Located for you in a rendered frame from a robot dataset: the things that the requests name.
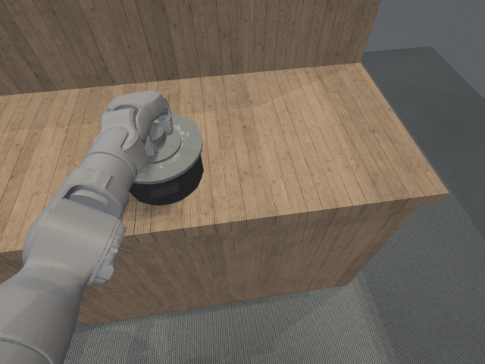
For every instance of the table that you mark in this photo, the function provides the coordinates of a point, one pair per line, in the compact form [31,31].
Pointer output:
[308,171]

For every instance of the lid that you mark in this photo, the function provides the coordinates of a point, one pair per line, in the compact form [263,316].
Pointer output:
[175,156]

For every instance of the robot left hand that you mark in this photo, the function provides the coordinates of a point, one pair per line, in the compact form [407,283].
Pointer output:
[157,107]

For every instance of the left robot upper arm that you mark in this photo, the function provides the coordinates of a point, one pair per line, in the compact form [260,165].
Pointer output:
[39,305]

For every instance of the robot left forearm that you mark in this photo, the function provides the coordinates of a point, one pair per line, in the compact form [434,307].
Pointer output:
[107,172]

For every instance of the pot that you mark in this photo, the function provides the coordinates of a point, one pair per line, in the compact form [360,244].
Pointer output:
[170,191]

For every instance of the knob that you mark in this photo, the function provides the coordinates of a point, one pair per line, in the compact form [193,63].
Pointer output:
[158,134]

